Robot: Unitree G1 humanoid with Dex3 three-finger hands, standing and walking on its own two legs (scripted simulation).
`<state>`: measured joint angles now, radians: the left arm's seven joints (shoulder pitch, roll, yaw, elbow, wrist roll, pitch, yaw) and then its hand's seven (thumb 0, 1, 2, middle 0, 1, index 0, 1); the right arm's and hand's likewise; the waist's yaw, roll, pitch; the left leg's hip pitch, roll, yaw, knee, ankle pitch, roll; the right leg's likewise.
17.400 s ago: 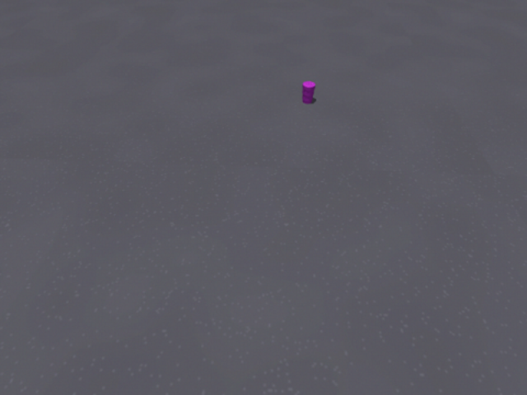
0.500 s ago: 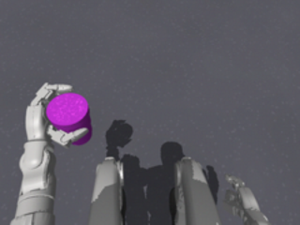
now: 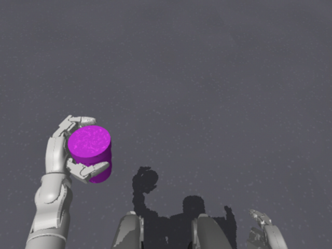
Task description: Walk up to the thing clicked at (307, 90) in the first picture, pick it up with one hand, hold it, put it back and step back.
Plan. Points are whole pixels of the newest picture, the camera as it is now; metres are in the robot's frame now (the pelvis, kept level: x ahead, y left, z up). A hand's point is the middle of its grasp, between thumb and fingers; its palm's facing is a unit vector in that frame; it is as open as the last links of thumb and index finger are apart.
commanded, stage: lift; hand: left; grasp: from the side
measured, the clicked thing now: (94, 157) +0.34 +0.19 -0.01
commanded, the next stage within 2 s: hold in 0.88 s
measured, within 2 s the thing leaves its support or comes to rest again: neither
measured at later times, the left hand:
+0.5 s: hand (88, 136) +0.34 +0.17 +0.09, palm faces +0.08 -1.00 -0.03, open 11.8 cm
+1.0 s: hand (89, 127) +0.35 +0.16 +0.11, palm faces +0.07 -1.00 -0.01, open 11.9 cm
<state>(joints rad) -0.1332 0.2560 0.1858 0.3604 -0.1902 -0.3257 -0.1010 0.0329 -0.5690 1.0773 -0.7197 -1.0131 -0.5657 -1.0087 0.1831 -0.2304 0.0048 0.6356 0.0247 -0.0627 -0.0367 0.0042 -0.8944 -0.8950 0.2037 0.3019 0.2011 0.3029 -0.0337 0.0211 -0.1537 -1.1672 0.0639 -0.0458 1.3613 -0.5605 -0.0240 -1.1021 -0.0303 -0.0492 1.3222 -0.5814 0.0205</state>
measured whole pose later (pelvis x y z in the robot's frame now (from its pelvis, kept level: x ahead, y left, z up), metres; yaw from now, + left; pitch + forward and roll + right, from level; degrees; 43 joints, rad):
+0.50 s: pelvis +0.01 -0.01 +0.06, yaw +1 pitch +13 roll -2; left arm -0.12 0.22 0.15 0.41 -0.18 -0.34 -0.09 0.03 -0.57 1.08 -0.72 -1.01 -0.57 -1.01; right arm 0.22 -0.22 0.01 0.66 0.01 -0.04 -0.05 0.01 -0.90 -0.90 0.20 0.30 0.20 0.30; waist -0.03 0.02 -0.08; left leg -0.83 0.06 -0.02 1.06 -0.46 -0.03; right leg -0.78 -0.03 -0.04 1.04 -0.49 0.02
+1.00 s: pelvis +0.03 -0.01 +0.08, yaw +1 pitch +9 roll -1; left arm -0.12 0.20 0.15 0.46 -0.18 -0.36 -0.11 0.03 -0.57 1.08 -0.71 -1.02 -0.56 -1.02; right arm 0.23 -0.22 0.00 0.67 0.01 -0.02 -0.05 0.01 -0.91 -0.90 0.20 0.30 0.20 0.30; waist -0.03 0.01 -0.05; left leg -0.65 0.06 -0.01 0.92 -0.43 -0.03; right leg -0.61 -0.03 -0.04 0.90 -0.45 0.01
